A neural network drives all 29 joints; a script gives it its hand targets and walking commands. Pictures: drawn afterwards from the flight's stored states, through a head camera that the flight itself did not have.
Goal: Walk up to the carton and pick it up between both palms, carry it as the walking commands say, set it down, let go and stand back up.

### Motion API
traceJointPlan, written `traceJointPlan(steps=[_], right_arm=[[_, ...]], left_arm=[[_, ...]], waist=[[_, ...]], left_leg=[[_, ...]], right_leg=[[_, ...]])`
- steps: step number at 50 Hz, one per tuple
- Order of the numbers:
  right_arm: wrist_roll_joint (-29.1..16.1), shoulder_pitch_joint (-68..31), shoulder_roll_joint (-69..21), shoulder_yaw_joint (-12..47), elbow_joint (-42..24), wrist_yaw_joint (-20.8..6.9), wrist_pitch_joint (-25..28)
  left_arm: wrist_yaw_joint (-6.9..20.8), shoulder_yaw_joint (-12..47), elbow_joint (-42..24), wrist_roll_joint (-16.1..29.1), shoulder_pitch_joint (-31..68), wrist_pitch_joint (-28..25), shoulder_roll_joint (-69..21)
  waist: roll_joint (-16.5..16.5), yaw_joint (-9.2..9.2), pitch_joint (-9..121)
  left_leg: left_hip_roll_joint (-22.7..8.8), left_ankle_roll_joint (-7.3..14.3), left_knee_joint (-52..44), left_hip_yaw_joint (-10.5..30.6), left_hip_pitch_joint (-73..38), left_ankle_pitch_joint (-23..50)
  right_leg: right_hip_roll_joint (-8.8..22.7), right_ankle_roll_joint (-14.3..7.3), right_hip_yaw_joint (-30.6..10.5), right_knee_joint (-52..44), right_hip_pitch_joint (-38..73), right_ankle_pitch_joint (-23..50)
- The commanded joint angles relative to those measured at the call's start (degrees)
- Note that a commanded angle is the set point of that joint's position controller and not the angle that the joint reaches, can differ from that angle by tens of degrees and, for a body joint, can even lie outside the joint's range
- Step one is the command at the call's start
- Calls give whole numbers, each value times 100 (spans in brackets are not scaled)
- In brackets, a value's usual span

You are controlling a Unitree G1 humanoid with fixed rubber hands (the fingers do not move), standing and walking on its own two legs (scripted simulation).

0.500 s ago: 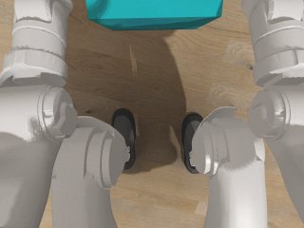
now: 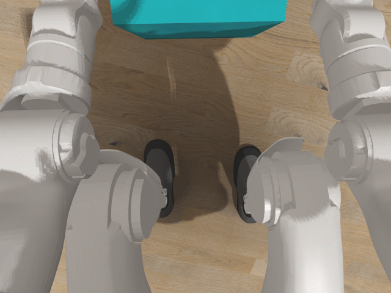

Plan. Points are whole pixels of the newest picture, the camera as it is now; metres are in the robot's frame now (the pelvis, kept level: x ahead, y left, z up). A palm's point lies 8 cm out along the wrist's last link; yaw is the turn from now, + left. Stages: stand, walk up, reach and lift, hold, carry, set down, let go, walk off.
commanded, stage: set down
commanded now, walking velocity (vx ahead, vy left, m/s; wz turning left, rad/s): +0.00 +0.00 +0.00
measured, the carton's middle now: out of the picture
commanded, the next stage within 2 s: let go in 1.50 s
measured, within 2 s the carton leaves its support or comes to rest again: neither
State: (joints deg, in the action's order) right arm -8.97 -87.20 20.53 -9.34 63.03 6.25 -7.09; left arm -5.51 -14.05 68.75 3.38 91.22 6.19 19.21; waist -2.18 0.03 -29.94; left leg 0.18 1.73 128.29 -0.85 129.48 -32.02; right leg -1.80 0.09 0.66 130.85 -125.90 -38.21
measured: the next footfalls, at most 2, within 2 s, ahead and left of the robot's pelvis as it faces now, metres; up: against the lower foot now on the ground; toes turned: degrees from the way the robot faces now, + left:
none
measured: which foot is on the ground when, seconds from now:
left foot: down 0.00-1.00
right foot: down 0.00-1.00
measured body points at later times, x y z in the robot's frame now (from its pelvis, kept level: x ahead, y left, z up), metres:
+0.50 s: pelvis -0.01 +0.00 +0.01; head +0.37 -0.01 +0.25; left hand +0.59 +0.17 -0.13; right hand +0.58 -0.19 -0.13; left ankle +0.12 +0.11 -0.32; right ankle +0.09 -0.12 -0.32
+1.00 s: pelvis -0.01 +0.00 +0.13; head +0.38 -0.01 +0.36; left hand +0.59 +0.18 +0.00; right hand +0.58 -0.20 +0.00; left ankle +0.12 +0.11 -0.32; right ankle +0.09 -0.12 -0.32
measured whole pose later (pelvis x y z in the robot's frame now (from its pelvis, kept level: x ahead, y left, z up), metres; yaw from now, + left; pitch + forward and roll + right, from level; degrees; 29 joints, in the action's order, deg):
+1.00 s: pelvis -0.01 +0.00 +0.13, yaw +0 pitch +32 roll -1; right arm -14.1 -82.4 25.4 -7.0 34.2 9.9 -25.5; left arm -7.7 -13.6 34.8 6.2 83.7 24.7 20.2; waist -2.2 0.0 -30.2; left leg 0.2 1.6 104.7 -0.2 106.6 -29.5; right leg -2.1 0.1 0.3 106.4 -104.0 -33.9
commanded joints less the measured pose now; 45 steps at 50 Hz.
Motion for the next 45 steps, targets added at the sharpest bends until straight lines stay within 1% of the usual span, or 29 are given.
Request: traceJointPlan(steps=[1, 2, 3, 6, 10, 11, 12, 13, 14, 15, 17, 18, 19, 21, 23, 24, 25, 27, 28, 29, 31, 32, 33, 35, 37, 38, 40, 42, 45], right_arm=[[-364, -2285, 1076, 372, -618, 149, 391], [-391, -2299, 1087, 416, -622, 149, 383], [-393, -2264, 1075, 419, -607, 148, 373], [-470, -2288, 1052, 402, -1037, 193, 355], [-747, -2264, 994, 498, -1929, 309, 197], [-797, -2248, 1009, 528, -2120, 339, 131], [-823, -2250, 1063, 531, -2380, 373, 73], [-869, -2200, 1061, 586, -2468, 398, -12], [-852, -2168, 1127, 563, -2573, 422, -93], [-818, -2024, 1168, 542, -2563, 434, -185], [-674, -1775, 1187, 444, -2576, 462, -379], [-598, -1683, 1236, 369, -2617, 482, -461], [-543, -1626, 1208, 329, -2653, 494, -542], [-440, -1609, 1225, 201, -2939, 531, -676], [-405, -1638, 1261, 146, -3210, 569, -808], [-387, -1674, 1281, 131, -3204, 566, -876], [-371, -1664, 1265, 111, -3242, 569, -943], [-401, -1808, 1295, 99, -3418, 548, -1048], [-440, -1855, 1287, 101, -3521, 531, -1107], [-403, -1917, 1346, 32, -3624, 525, -1147], [-451, -1982, 1275, 59, -3560, 484, -1232], [-449, -1973, 1277, 60, -3538, 464, -1278], [-448, -1921, 1289, 37, -3423, 436, -1319], [-394, -1931, 1308, -4, -3286, 380, -1392], [-395, -1909, 1331, -45, -3293, 344, -1439], [-361, -1872, 1344, -91, -3365, 333, -1454], [-357, -1793, 1392, -138, -3539, 307, -1492], [-328, -1759, 1508, -206, -4017, 317, -1527], [-328, -1595, 1606, -273, -4642, 339, -1640]], left_arm=[[-124, 704, -657, 753, 2051, -391, 1617], [-127, 674, -596, 730, 2037, -385, 1633], [-126, 656, -589, 719, 2031, -379, 1638], [-152, 722, -1242, 851, 2207, -379, 1706], [-276, 865, -2290, 1004, 2273, -252, 1809], [-304, 846, -2433, 1003, 2250, -189, 1854], [-322, 886, -2565, 1034, 2167, -99, 1819], [-343, 892, -2554, 1023, 2073, 3, 1807], [-350, 889, -2452, 1010, 1890, 116, 1794], [-344, 883, -2284, 992, 1726, 235, 1745], [-325, 826, -2158, 863, 1432, 450, 1721], [-320, 815, -2154, 830, 1337, 538, 1713], [-316, 747, -2253, 783, 1332, 605, 1723], [-336, 619, -2810, 703, 1450, 696, 1818], [-357, 573, -3347, 713, 1616, 789, 1931], [-362, 586, -3439, 710, 1686, 849, 1905], [-354, 552, -3603, 734, 1749, 897, 1965], [-340, 646, -3822, 815, 1867, 1006, 1879], [-325, 625, -3898, 798, 1897, 1060, 1918], [-314, 656, -4007, 832, 1935, 1118, 1913], [-276, 654, -3830, 836, 1906, 1206, 1905], [-265, 653, -3867, 814, 1935, 1248, 1916], [-255, 627, -3729, 754, 1871, 1295, 1936], [-225, 578, -3511, 685, 1786, 1377, 1909], [-218, 501, -3403, 521, 1659, 1443, 1931], [-215, 455, -3516, 487, 1670, 1458, 1970], [-208, 344, -3632, 415, 1586, 1506, 1982], [-223, 302, -4142, 420, 1585, 1550, 2051], [-248, 244, -5016, 494, 1590, 1644, 2161]], waist=[[329, -185, 7752], [319, -138, 7785], [346, -149, 7818], [356, -243, 8824], [341, -233, 10561], [358, -210, 10914], [401, -262, 11268], [426, -228, 11446], [460, -216, 11542], [501, -255, 11494], [534, -242, 11394], [526, -272, 11396], [547, -254, 11303], [545, -236, 11588], [515, -267, 11940], [454, -272, 11870], [514, -329, 11901], [416, -380, 11876], [412, -346, 11847], [421, -406, 11865], [440, -368, 11598], [440, -357, 11688], [414, -339, 11560], [485, -307, 11490], [470, -221, 11562], [501, -229, 11775], [490, -182, 12164], [473, -199, 13007], [336, -240, 14138]], left_leg=[[82, -147, -313, 298, -4761, 2972], [84, -146, -316, 287, -4738, 2952], [86, -138, -344, 278, -4684, 2927], [97, -121, -384, 223, -5135, 3195], [131, -61, -477, 132, -6137, 3684], [140, -47, -499, 86, -6371, 3733], [151, -27, -542, 73, -6594, 3782], [165, -11, -597, 43, -6714, 3760], [182, 1, -655, -4, -6729, 3634], [195, 5, -716, -23, -6676, 3492], [229, 2, -905, -62, -6545, 3153], [243, -8, -979, -75, -6529, 3048], [262, -9, -1071, -106, -6382, 2869], [304, -17, -1231, -140, -6438, 2804], [328, -2, -1365, -166, -6660, 2825], [333, -13, -1441, -173, -6649, 2783], [339, 1, -1525, -166, -6684, 2738], [356, 13, -1682, -116, -6795, 2766], [362, 28, -1744, -126, -6815, 2715], [355, 23, -1842, -103, -6874, 2697], [338, 51, -2031, -78, -6779, 2523], [337, 43, -2121, -67, -6894, 2535], [316, 38, -2226, -63, -6866, 2460], [318, 44, -2439, -38, -6905, 2377], [322, 44, -2627, -46, -7022, 2392], [323, 46, -2717, -23, -7167, 2505], [343, 38, -2839, -37, -7426, 2757], [382, 30, -2954, -41, -7927, 3222], [417, -6, -3130, -31, -8747, 3888]], right_leg=[[-53, 166, 22, -842, 2327, 2606], [-50, 161, 8, -852, 2356, 2598], [-53, 165, 9, -872, 2375, 2604], [-78, 147, 56, -925, 2862, 2897], [-139, 116, 159, -1013, 3593, 3293], [-149, 111, 195, -1050, 3723, 3297], [-163, 99, 246, -1093, 3905, 3337], [-173, 93, 275, -1147, 3987, 3289], [-177, 85, 305, -1203, 4120, 3212], [-181, 79, 341, -1280, 4127, 3088], [-207, 75, 375, -1429, 4246, 2831], [-222, 65, 373, -1514, 4329, 2752], [-239, 59, 358, -1600, 4430, 2653], [-290, 51, 342, -1699, 4736, 2691], [-329, 35, 323, -1839, 4992, 2749], [-329, 16, 319, -1910, 4958, 2721], [-339, 20, 322, -1992, 5040, 2717], [-351, 3, 316, -2151, 4969, 2696], [-348, -3, 282, -2252, 5010, 2635], [-347, -9, 303, -2309, 5046, 2618], [-332, -12, 260, -2505, 5010, 2449], [-339, -17, 265, -2582, 5063, 2450], [-335, -21, 263, -2678, 4997, 2371], [-346, -22, 243, -2890, 5041, 2268], [-359, -13, 235, -3074, 5101, 2248], [-376, -5, 238, -3137, 5225, 2357], [-397, 7, 228, -3301, 5429, 2575], [-438, 31, 254, -3409, 5874, 3029], [-481, 51, 281, -3616, 6383, 3595]])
